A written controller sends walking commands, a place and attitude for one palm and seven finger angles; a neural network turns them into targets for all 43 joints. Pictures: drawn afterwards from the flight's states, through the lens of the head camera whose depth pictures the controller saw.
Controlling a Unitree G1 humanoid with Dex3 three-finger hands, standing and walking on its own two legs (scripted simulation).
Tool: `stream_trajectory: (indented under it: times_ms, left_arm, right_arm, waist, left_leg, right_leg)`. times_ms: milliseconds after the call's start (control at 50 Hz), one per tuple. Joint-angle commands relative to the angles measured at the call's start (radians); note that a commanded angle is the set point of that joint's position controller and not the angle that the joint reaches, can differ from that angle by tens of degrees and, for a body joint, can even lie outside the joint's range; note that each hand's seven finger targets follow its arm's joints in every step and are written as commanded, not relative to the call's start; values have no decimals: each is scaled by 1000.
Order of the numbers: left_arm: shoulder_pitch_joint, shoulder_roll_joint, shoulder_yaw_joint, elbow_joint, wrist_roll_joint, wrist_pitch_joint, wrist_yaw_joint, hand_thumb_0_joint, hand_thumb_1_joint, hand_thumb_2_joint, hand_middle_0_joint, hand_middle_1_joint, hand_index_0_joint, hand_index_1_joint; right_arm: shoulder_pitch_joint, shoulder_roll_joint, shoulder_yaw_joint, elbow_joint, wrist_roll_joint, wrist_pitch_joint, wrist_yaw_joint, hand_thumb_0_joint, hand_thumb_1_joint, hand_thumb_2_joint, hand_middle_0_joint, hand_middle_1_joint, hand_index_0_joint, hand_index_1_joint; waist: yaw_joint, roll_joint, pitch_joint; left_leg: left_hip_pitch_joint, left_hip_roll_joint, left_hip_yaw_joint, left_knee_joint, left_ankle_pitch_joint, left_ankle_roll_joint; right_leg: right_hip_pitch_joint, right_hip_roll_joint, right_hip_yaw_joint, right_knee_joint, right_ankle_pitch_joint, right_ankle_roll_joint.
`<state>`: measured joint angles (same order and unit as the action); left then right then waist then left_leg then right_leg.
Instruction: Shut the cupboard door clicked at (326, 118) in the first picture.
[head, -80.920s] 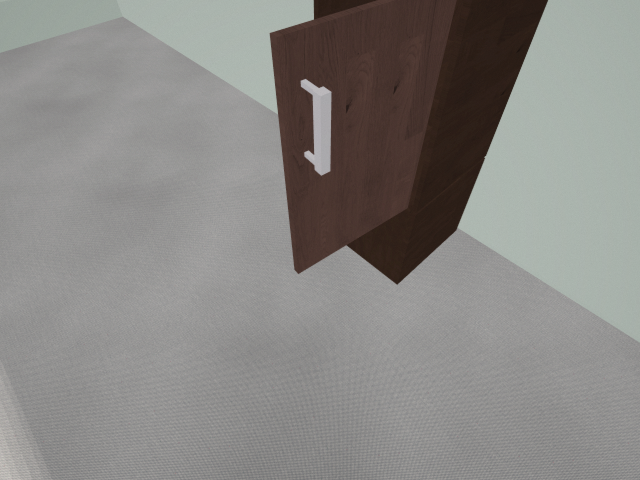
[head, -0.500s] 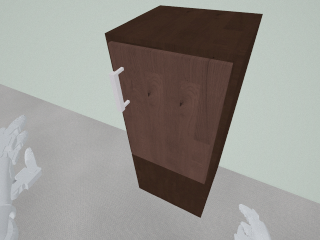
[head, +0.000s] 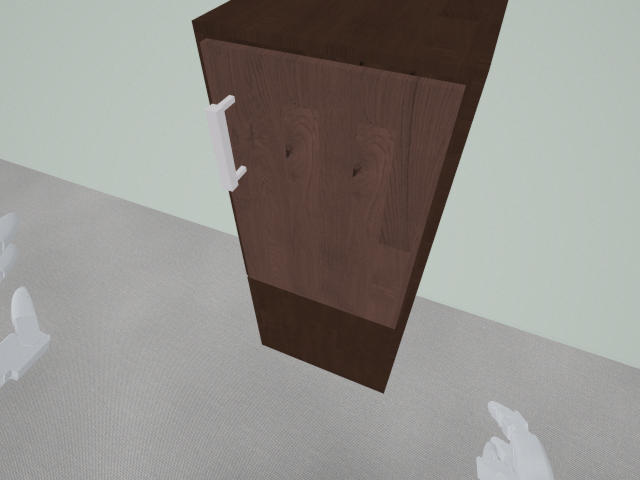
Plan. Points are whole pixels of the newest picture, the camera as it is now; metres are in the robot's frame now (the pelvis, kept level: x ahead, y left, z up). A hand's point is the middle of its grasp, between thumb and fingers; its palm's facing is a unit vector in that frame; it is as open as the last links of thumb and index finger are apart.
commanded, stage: step back with the hand held close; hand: left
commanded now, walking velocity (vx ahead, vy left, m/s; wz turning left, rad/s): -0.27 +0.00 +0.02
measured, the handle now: (229, 144) +0.62 +0.20 +0.09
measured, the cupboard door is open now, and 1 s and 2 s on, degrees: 0 0 0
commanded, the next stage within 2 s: stop stepping back and stand still in 0.76 s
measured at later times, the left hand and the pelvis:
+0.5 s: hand out of the picture +0.12 +0.27 +0.17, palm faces +0.49 -0.77 -0.41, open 7.4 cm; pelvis -0.08 +0.00 -0.02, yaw +3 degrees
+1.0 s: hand out of the picture +0.02 +0.27 +0.17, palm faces +0.42 -0.77 -0.48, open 7.4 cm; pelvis -0.18 -0.01 -0.01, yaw +3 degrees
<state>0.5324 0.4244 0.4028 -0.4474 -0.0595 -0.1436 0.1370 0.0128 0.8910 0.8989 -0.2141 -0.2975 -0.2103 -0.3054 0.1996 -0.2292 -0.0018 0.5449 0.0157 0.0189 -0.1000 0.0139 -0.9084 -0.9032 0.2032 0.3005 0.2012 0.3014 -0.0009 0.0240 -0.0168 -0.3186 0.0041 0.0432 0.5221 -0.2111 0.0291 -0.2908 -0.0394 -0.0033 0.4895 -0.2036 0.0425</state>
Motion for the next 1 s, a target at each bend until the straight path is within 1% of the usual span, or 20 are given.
stream_trajectory:
  times_ms: [0, 80, 160, 240, 300, 340, 380, 420, 460, 480, 520, 600, 640, 680, 740, 800, 880, 940, 960, 980]
  left_arm:
    - [-35, 165, 138, -192, 14, -82, 36, 0, 900, 900, -200, -300, -200, -300]
    - [-68, 160, 140, -232, 30, -114, 43, 0, 900, 900, -200, -300, -200, -300]
    - [-77, 185, 178, -239, 45, -137, 45, 0, 900, 900, -200, -300, -200, -300]
    - [-93, 153, 150, -228, 43, -147, 40, 0, 900, 900, -200, -300, -200, -300]
    - [-123, 165, 127, -228, 34, -147, 50, 0, 900, 900, -200, -300, -200, -300]
    - [-125, 178, 124, -220, 31, -146, 62, 0, 900, 900, -200, -300, -200, -300]
    - [-121, 198, 142, -241, 29, -152, 69, 0, 900, 900, -200, -300, -200, -300]
    - [-101, 209, 161, -266, 24, -162, 70, 0, 900, 900, -200, -300, -200, -300]
    - [-71, 213, 203, -269, 33, -178, 70, 0, 900, 900, -200, -300, -200, -300]
    - [-80, 202, 208, -301, 34, -186, 60, 0, 900, 900, -200, -300, -200, -300]
    - [-44, 189, 205, -273, 29, -192, 45, 0, 900, 900, -200, -300, -200, -300]
    - [7, 164, 161, -253, 0, -189, 24, 0, 900, 900, -200, -300, -200, -300]
    - [-37, 182, 151, -258, -4, -196, 22, 0, 900, 900, -200, -300, -200, -300]
    - [-140, 181, 99, -290, 1, -201, 32, 0, 900, 900, -200, -300, -200, -300]
    - [-125, 238, 144, -284, 11, -169, 39, 0, 900, 900, -200, -300, -200, -300]
    - [-63, 224, 161, -194, 2, -164, 27, 0, 900, 900, -200, -300, -200, -300]
    - [13, 192, 199, -187, -5, -167, 9, 0, 900, 900, -200, -300, -200, -300]
    - [52, 201, 188, -275, -15, -140, 12, 0, 900, 900, -200, -300, -200, -300]
    - [65, 234, 209, -316, -19, -135, 17, 0, 900, 900, -200, -300, -200, -300]
    - [50, 222, 176, -344, -14, -132, 21, 0, 900, 900, -200, -300, -200, -300]
  right_arm:
    - [-84, -129, -49, -156, 1, -61, -11, 0, -900, -900, 200, 300, 200, 300]
    - [-71, -135, -46, -149, -3, -93, -11, 0, -900, -900, 200, 300, 200, 300]
    - [-72, -146, -53, -136, -10, -128, -13, 0, -900, -900, 200, 300, 200, 300]
    - [-47, -133, -54, -123, -10, -144, -1, 0, -900, -900, 200, 300, 200, 300]
    - [-38, -108, -48, -92, -21, -148, 10, 0, -900, -900, 200, 300, 200, 300]
    - [-33, -98, -46, -70, -22, -139, 17, 0, -900, -900, 200, 300, 200, 300]
    - [-37, -97, -44, -68, -18, -131, 16, 0, -900, -900, 200, 300, 200, 300]
    - [-48, -116, -47, -85, -14, -130, 6, 0, -900, -900, 200, 300, 200, 300]
    - [-78, -144, -53, -99, -14, -151, -9, 0, -900, -900, 200, 300, 200, 300]
    - [-80, -131, -61, -100, -20, -161, -8, 0, -900, -900, 200, 300, 200, 300]
    - [-72, -130, -75, -86, -22, -177, 4, 0, -900, -900, 200, 300, 200, 300]
    - [-83, -114, -56, -67, -26, -191, 22, 0, -900, -900, 200, 300, 200, 300]
    - [-66, -102, -53, -43, -32, -186, 27, 0, -900, -900, 200, 300, 200, 300]
    - [-55, -62, -48, -22, -21, -189, 23, 0, -900, -900, 200, 300, 200, 300]
    - [-88, -76, -49, -44, -23, -169, 1, 0, -900, -900, 200, 300, 200, 300]
    - [-104, -96, -49, -59, -21, -147, -8, 0, -900, -900, 200, 300, 200, 300]
    - [-105, -129, -63, -98, -23, -149, -1, 0, -900, -900, 200, 300, 200, 300]
    - [-76, -105, -58, -119, -13, -153, 16, 0, -900, -900, 200, 300, 200, 300]
    - [-65, -96, -60, -120, -18, -155, 20, 0, -900, -900, 200, 300, 200, 300]
    - [-43, -84, -60, -109, -19, -151, 21, 0, -900, -900, 200, 300, 200, 300]
  waist:
    - [3, 43, -62]
    - [-3, 97, -48]
    - [7, 183, -76]
    - [-2, 50, -50]
    - [-11, -102, -6]
    - [-17, -147, -37]
    - [-24, -124, -62]
    - [-24, 19, -52]
    - [-10, 270, -70]
    - [2, 288, -110]
    - [4, 193, -129]
    - [-1, 207, -57]
    - [-9, 82, -59]
    - [-25, -104, -157]
    - [-21, -88, -175]
    - [-12, 70, -107]
    - [9, 265, -114]
    - [6, 154, -142]
    - [-1, 89, -169]
    - [-13, -82, -162]
  left_leg:
    - [-221, 92, -99, -166, -226, 30]
    - [-311, 116, -149, -209, -378, 47]
    - [-426, 177, -207, -277, -471, 79]
    - [-407, 99, -132, -112, -458, 51]
    - [-156, 14, -73, 115, -282, -12]
    - [-35, -2, -52, 220, -198, -25]
    - [8, 12, -75, 143, -172, -19]
    - [-67, 67, -154, -34, -286, 7]
    - [-383, 245, -364, -356, -570, 82]
    - [-439, 303, -410, -387, -550, 108]
    - [-345, 296, -324, -306, -421, 101]
    - [-233, 231, -218, -253, -330, 40]
    - [-84, 148, -130, -119, -219, -19]
    - [119, 50, -1, 64, 7, -66]
    - [173, 45, -14, 92, 201, -49]
    - [108, 133, -97, -106, 199, -15]
    - [-302, 252, -246, -418, -518, 39]
    - [-192, 123, -101, -270, -453, -27]
    - [-55, 50, -28, -117, -336, -55]
    - [97, -14, 16, 135, -196, -77]
  right_leg:
    - [160, -10, 50, -11, 31, -33]
    - [175, 16, 33, 31, -76, -29]
    - [288, 76, 15, 190, 15, -15]
    - [186, 19, 122, 77, -65, -46]
    - [-162, -117, 275, -176, -307, -119]
    - [-263, -176, 274, -229, -324, -144]
    - [-264, -143, 185, -182, -269, -119]
    - [-221, -42, 107, -85, -312, -69]
    - [103, 112, 8, 279, -187, -18]
    - [190, 135, 3, 402, -139, -17]
    - [153, 132, 30, 386, -187, -26]
    - [93, 103, 15, 63, -196, -57]
    - [-49, 7, 157, -117, -170, -106]
    - [-135, -129, 241, -169, 154, -115]
    - [-139, -99, 176, -94, 356, -76]
    - [-102, 46, 82, -53, 99, -32]
    - [249, 153, -10, 173, -186, -44]
    - [161, 115, -13, 26, -291, -93]
    - [30, 50, 78, -114, -365, -124]
    - [-180, -74, 227, -243, -500, -174]
